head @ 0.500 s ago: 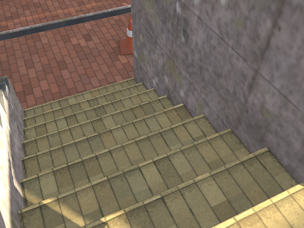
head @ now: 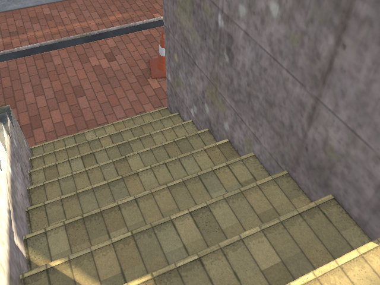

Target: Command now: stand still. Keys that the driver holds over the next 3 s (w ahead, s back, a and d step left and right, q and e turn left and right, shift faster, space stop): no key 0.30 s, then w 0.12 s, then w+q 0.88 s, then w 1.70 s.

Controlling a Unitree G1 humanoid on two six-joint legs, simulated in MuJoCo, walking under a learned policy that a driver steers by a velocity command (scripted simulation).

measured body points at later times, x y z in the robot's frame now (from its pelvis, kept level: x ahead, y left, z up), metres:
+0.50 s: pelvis +0.04 -0.01 +0.00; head +0.03 +0.00 +0.45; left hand -0.05 +0.21 -0.16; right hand +0.01 -0.22 -0.16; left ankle +0.06 +0.08 -0.73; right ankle -0.03 -0.10 -0.74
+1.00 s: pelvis +0.23 +0.09 +0.00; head +0.23 +0.10 +0.45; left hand +0.27 +0.37 -0.13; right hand +0.29 -0.17 -0.13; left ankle +0.18 +0.13 -0.74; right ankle +0.35 -0.06 -0.67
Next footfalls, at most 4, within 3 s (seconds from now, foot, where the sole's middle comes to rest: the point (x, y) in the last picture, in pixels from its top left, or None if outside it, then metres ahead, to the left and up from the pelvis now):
0.72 left None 0.22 0.13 -0.78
1.34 right None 0.58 0.06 -0.95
1.90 left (103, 268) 0.75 0.41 -1.11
2.46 right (119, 216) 1.13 0.40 -1.28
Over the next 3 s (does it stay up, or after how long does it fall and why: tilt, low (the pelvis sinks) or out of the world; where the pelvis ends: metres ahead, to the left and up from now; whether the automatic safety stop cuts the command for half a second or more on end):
stays up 1.21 0.57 -0.61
